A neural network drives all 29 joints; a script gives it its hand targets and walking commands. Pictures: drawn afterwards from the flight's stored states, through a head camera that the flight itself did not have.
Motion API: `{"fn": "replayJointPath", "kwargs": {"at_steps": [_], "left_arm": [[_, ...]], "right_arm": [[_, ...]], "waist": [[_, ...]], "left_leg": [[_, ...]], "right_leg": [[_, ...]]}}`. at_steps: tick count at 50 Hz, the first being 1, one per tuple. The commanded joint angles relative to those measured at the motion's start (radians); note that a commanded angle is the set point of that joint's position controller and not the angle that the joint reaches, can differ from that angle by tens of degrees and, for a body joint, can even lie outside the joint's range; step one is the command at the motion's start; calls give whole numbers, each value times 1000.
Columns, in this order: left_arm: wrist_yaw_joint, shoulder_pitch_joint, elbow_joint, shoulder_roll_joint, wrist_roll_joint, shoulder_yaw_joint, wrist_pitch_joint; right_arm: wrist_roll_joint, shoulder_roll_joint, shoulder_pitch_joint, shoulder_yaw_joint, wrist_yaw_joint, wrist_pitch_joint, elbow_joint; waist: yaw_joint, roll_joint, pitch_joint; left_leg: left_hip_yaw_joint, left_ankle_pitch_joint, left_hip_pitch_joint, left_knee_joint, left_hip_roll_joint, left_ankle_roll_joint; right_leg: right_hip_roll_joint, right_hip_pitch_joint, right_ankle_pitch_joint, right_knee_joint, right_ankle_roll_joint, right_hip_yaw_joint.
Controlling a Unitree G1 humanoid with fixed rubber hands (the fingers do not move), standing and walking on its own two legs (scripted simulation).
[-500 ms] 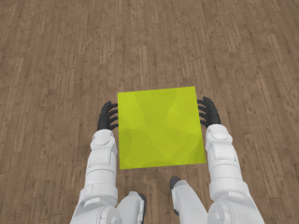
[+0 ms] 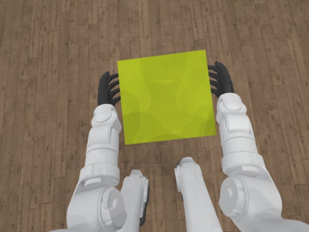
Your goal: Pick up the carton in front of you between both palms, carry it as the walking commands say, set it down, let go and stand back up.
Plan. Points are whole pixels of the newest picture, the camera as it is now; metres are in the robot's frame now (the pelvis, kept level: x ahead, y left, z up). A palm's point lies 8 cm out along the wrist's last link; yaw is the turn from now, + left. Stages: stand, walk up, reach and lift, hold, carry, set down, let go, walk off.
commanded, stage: set down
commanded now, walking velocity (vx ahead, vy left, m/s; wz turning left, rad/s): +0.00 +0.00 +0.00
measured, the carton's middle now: (165, 104) +0.44 -0.05 -0.17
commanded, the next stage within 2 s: none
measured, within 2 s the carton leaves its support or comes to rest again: rests again in 1.30 s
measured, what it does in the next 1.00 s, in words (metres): lowers itself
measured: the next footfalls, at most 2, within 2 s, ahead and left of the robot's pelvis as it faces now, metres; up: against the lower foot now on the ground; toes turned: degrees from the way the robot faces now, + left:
none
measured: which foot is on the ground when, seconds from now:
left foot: down 0.00-1.00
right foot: down 0.00-1.00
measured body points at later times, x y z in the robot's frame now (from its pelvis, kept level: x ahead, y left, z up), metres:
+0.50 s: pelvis -0.03 +0.00 -0.12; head +0.28 -0.07 +0.20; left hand +0.48 +0.08 -0.24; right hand +0.47 -0.22 -0.25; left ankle +0.04 +0.13 -0.57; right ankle +0.11 -0.11 -0.57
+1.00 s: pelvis -0.04 +0.00 -0.20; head +0.32 -0.04 +0.07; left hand +0.50 +0.08 -0.36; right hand +0.50 -0.22 -0.37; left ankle +0.04 +0.13 -0.57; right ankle +0.11 -0.11 -0.57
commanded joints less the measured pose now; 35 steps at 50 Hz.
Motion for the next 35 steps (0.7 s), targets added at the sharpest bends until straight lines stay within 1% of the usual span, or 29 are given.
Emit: {"fn": "replayJointPath", "kwargs": {"at_steps": [1,3,4,5,6,8,9,10,11,13,14,15,16,17,19,20,21,24,25,27,28,32,35], "left_arm": [[-205,-646,30,-819,-97,-554,-23],[-199,-680,19,-810,-115,-561,-21],[-195,-697,18,-805,-121,-564,-18],[-193,-705,24,-802,-123,-560,-14],[-191,-722,21,-801,-129,-562,-13],[-188,-755,24,-791,-140,-557,-9],[-186,-767,27,-786,-144,-555,-7],[-183,-788,28,-779,-149,-552,-7],[-182,-809,29,-767,-151,-547,-5],[-177,-832,46,-757,-150,-530,-2],[-173,-843,55,-754,-151,-519,-2],[-171,-864,59,-749,-149,-512,-2],[-167,-880,64,-738,-147,-503,-1],[-162,-893,72,-733,-147,-493,-1],[-155,-927,89,-724,-145,-477,-2],[-152,-932,102,-721,-142,-462,-2],[-148,-948,106,-712,-139,-453,-2],[-140,-982,128,-698,-137,-433,-1],[-136,-998,131,-687,-139,-433,-1],[-128,-1029,135,-676,-147,-433,-3],[-124,-1042,135,-671,-152,-433,-4],[-113,-1100,136,-650,-176,-452,-4],[-105,-1139,133,-630,-197,-466,-5]], "right_arm": [[111,888,-492,499,185,-11,59],[130,881,-528,516,178,-5,52],[134,873,-536,519,174,-2,53],[143,872,-550,525,171,1,53],[147,866,-561,526,170,4,51],[156,858,-588,532,166,10,54],[161,854,-597,533,164,13,62],[163,845,-609,531,163,15,63],[165,836,-625,524,161,16,67],[172,824,-651,518,161,18,79],[171,813,-671,512,162,19,84],[173,803,-687,504,163,19,92],[172,795,-700,492,164,19,101],[171,780,-716,484,166,18,107],[172,757,-743,468,169,15,125],[169,746,-760,458,171,15,134],[169,732,-774,450,173,14,141],[170,695,-822,429,180,11,154],[172,684,-826,422,183,11,166],[174,660,-851,412,187,9,177],[180,649,-865,411,188,8,180],[199,606,-921,410,194,4,184],[225,574,-967,424,195,0,183]], "waist": [[-24,-99,-869],[-27,-110,-913],[-37,-115,-931],[-29,-111,-940],[-37,-114,-950],[-41,-130,-967],[-40,-129,-966],[-47,-137,-967],[-50,-134,-969],[-47,-132,-956],[-53,-140,-952],[-48,-131,-945],[-52,-126,-942],[-61,-135,-942],[-61,-119,-925],[-70,-125,-918],[-68,-124,-909],[-78,-110,-902],[-80,-105,-897],[-95,-100,-900],[-94,-96,-901],[-113,-79,-906],[-117,-72,-930]], "left_leg": [[62,162,-41,-86,-81,-12],[68,153,-71,-45,-86,-14],[72,148,-85,-23,-88,-15],[80,141,-103,-4,-91,-16],[82,139,-119,14,-93,-16],[89,129,-157,55,-97,-17],[94,122,-173,70,-99,-17],[94,117,-191,89,-99,-17],[98,110,-208,105,-101,-18],[104,98,-229,135,-104,-17],[104,93,-239,148,-105,-16],[107,87,-254,160,-107,-16],[109,82,-255,172,-107,-16],[107,78,-259,185,-108,-15],[114,73,-274,212,-111,-16],[112,69,-274,221,-112,-15],[115,67,-286,235,-113,-15],[118,67,-288,270,-115,-15],[120,67,-286,281,-115,-15],[119,73,-280,306,-115,-17],[124,72,-281,320,-116,-18],[128,90,-280,379,-115,-20],[132,100,-277,425,-114,-21]], "right_leg": [[63,836,257,-7,19,-35],[65,830,252,29,24,-38],[66,821,247,45,26,-39],[64,821,235,57,27,-34],[66,807,236,73,28,-37],[65,801,225,99,30,-34],[64,791,214,110,30,-34],[64,780,210,125,31,-35],[63,765,202,137,31,-35],[63,731,180,161,31,-37],[62,712,173,173,32,-41],[61,695,166,186,30,-41],[61,672,160,201,29,-45],[61,651,158,216,29,-55],[58,611,150,240,26,-55],[58,587,146,253,26,-65],[55,571,145,267,25,-66],[52,514,151,311,23,-80],[51,492,156,328,23,-87],[49,457,167,358,23,-99],[47,445,164,372,22,-102],[40,395,188,430,21,-111],[33,382,198,474,22,-111]]}}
